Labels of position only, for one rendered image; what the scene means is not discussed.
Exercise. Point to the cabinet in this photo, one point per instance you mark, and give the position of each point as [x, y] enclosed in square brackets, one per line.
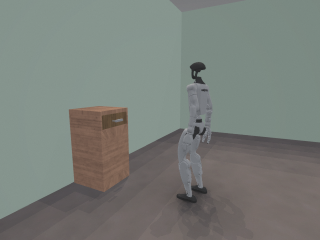
[100, 157]

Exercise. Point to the robot left upper arm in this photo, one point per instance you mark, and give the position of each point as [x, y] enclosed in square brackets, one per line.
[192, 91]

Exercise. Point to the left robot hand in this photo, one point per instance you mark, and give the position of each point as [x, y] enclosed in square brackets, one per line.
[188, 139]

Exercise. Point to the right robot forearm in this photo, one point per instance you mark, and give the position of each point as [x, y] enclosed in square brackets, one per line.
[208, 115]

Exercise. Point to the robot right upper arm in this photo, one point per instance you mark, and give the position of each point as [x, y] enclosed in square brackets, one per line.
[209, 101]

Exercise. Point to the handle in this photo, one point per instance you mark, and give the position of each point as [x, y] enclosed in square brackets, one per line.
[118, 120]

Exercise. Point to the left robot forearm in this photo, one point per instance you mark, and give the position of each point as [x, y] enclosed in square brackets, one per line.
[192, 120]

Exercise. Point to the right robot hand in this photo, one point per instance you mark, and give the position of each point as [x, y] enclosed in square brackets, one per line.
[207, 132]

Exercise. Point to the drawer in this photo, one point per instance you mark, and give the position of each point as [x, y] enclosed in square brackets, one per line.
[108, 121]

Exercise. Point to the robot right foot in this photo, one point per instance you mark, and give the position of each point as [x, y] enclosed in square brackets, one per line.
[197, 189]

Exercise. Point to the robot left shin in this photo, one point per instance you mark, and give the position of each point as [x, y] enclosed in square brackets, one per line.
[186, 177]

